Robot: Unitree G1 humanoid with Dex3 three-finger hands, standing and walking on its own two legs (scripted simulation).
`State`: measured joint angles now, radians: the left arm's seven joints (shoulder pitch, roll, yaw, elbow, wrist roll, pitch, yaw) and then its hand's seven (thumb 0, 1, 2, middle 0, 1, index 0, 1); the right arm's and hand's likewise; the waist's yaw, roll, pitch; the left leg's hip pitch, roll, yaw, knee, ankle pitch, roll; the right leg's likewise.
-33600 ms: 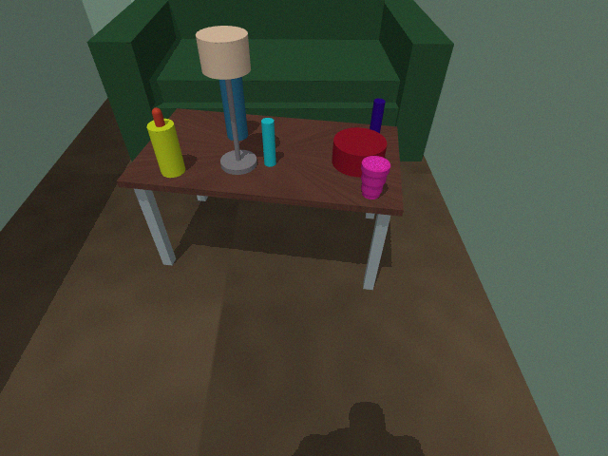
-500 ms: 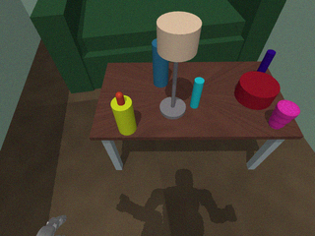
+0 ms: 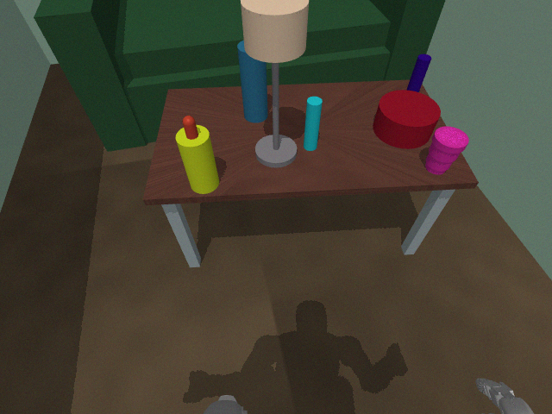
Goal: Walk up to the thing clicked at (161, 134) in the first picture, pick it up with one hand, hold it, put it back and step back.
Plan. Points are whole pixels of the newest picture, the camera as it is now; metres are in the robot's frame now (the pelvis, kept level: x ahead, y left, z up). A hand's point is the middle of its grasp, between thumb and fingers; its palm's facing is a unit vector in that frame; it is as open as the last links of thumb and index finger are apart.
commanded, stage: step back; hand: left
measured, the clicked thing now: (197, 153) +0.76 +0.25 -0.16
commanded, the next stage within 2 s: stand in 1.82 s
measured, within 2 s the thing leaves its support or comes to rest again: neither
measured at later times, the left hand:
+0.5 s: hand out of the picture -0.05 +0.24 -0.14, palm faces +0.06 -0.94 -0.33, open 7.4 cm
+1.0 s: hand out of the picture -0.24 +0.22 -0.12, palm faces +0.13 -0.89 -0.44, open 7.4 cm
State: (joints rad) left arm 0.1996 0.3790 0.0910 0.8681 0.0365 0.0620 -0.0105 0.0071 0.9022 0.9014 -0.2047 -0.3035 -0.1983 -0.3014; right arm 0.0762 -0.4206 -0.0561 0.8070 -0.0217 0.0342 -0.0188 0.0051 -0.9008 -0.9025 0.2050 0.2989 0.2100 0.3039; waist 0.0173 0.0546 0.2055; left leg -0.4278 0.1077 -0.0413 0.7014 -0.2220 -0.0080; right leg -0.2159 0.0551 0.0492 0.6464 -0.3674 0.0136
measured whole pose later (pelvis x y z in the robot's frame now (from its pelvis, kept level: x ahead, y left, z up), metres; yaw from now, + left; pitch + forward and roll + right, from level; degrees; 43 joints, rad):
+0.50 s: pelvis -0.15 -0.03 +0.02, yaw +4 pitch -2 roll -1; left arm 0.13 0.39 0.08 0.79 0.02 0.10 0.00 0.01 0.90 0.90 -0.21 -0.30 -0.20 -0.30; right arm 0.20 -0.35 -0.03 0.86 -0.04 0.02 -0.02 0.01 -0.90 -0.90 0.21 0.30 0.21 0.30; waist 0.01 -0.05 0.15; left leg -0.31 0.01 -0.02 0.58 -0.24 0.02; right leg -0.48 0.11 0.17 1.24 -0.50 0.00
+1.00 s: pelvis -0.27 -0.08 +0.01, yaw +7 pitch -2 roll +0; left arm 0.24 0.39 0.08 0.90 0.05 0.00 -0.01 0.01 0.89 0.90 -0.21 -0.30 -0.20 -0.30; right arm 0.29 -0.40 -0.05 0.98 -0.04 0.03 0.01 0.01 -0.91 -0.90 0.20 0.30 0.21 0.30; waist 0.03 0.04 0.05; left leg -0.28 -0.02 -0.06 0.68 -0.47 -0.02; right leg -0.28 -0.04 -0.04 0.65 -0.34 -0.02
